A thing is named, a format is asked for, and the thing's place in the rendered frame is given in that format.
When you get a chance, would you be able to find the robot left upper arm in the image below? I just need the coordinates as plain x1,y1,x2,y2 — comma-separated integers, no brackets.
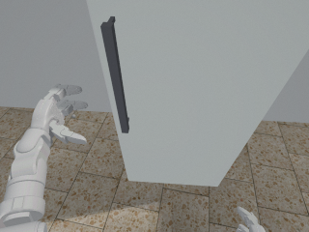
0,220,47,232

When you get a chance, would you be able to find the handle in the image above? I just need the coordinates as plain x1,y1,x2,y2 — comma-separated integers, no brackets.
100,16,129,133

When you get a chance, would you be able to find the robot left hand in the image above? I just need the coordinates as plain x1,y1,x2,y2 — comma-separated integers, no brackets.
30,83,88,144

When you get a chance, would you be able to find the fridge door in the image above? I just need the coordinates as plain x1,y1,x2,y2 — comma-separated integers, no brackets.
88,0,309,187

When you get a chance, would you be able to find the left robot forearm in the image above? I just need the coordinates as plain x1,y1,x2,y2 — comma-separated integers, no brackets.
0,128,53,228

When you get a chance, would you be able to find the robot right hand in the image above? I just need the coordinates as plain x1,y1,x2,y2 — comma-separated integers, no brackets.
236,206,266,232

